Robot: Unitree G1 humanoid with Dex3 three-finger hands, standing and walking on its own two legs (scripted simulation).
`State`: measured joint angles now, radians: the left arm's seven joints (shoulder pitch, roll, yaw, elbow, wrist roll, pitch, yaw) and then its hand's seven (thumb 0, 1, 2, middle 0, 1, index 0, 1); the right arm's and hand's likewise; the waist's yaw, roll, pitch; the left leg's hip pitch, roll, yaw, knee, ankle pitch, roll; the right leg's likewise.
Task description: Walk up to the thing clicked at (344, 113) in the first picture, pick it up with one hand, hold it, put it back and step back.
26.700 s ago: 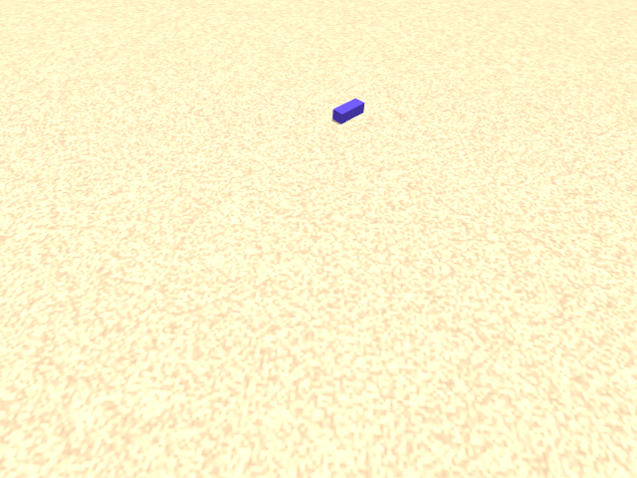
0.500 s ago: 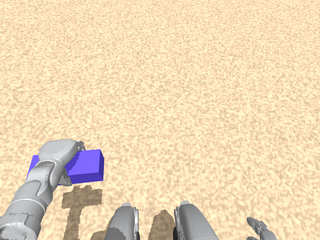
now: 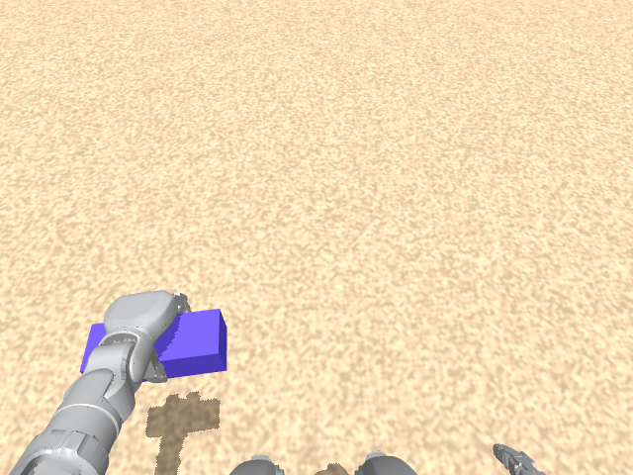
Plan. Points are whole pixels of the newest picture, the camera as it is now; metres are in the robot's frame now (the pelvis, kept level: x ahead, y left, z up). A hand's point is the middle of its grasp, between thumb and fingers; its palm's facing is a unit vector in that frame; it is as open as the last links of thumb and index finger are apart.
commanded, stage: hold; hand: left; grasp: from above
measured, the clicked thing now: (160, 347) +0.32 +0.23 -0.11
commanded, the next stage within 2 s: crouch in 1.96 s
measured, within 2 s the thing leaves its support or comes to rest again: neither
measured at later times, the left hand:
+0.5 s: hand (145, 333) +0.31 +0.23 -0.03, palm faces -0.48 -0.05 -0.88, open 10.0 cm
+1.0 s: hand (145, 344) +0.29 +0.22 -0.01, palm faces -0.47 -0.05 -0.88, open 10.0 cm
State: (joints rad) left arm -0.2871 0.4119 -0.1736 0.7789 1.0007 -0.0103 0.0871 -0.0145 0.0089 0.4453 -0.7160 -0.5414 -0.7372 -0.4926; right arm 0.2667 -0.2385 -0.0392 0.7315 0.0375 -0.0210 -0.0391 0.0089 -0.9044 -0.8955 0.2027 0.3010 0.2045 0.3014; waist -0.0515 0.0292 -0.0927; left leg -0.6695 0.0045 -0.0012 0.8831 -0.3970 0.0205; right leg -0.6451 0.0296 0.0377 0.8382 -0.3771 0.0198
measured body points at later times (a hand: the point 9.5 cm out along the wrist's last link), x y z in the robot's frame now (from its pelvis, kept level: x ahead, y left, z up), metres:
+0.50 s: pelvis +0.01 +0.00 +0.02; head +0.03 -0.01 +0.47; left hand +0.33 +0.23 +0.02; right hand +0.12 -0.26 -0.09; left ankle +0.02 +0.10 -0.70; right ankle +0.02 -0.14 -0.70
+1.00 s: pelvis +0.00 -0.01 +0.03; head +0.01 -0.02 +0.48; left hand +0.31 +0.22 +0.04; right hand +0.13 -0.27 -0.08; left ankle +0.02 +0.10 -0.70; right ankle +0.02 -0.14 -0.70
